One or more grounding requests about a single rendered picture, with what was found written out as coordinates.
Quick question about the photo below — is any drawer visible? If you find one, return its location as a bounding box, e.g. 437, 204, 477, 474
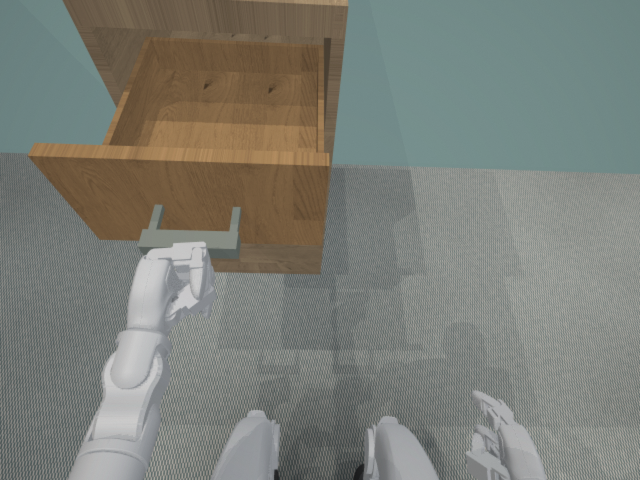
28, 37, 329, 245

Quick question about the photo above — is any handle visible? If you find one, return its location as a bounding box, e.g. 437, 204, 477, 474
138, 205, 242, 259

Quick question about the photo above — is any cabinet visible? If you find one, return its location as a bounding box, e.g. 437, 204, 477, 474
63, 0, 348, 275

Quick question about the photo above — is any robot left thigh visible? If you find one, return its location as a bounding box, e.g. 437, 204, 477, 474
210, 417, 280, 480

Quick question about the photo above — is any robot right hand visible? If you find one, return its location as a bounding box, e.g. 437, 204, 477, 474
466, 390, 547, 480

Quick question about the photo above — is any robot right thigh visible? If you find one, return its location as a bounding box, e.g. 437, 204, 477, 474
364, 423, 439, 480

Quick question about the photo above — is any robot thigh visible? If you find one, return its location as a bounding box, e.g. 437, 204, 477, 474
210, 417, 280, 480
364, 423, 439, 480

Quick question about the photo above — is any robot left hand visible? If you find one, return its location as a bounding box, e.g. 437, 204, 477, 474
127, 242, 217, 337

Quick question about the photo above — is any robot left forearm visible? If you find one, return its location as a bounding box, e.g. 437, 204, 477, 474
68, 328, 172, 480

